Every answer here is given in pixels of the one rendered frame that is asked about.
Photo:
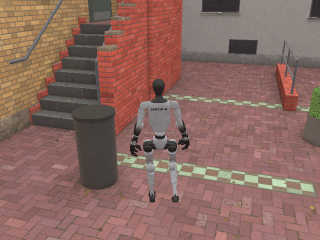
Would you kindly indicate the robot left shin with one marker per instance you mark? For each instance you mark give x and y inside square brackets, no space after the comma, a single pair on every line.
[150,180]

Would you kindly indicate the robot right hand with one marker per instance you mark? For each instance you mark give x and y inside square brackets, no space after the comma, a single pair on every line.
[182,142]

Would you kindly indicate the left robot upper arm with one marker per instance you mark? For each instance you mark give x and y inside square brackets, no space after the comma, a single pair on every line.
[141,114]

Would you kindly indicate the robot left hand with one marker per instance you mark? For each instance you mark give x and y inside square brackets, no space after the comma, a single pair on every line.
[133,150]

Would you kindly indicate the right robot thigh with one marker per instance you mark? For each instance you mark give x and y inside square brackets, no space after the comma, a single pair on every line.
[172,152]

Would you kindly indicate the right robot upper arm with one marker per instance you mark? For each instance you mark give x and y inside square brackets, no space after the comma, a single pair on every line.
[177,113]

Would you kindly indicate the robot left forearm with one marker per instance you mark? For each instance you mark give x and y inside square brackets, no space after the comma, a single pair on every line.
[135,136]

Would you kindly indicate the robot right forearm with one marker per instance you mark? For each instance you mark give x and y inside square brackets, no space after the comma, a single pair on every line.
[183,132]

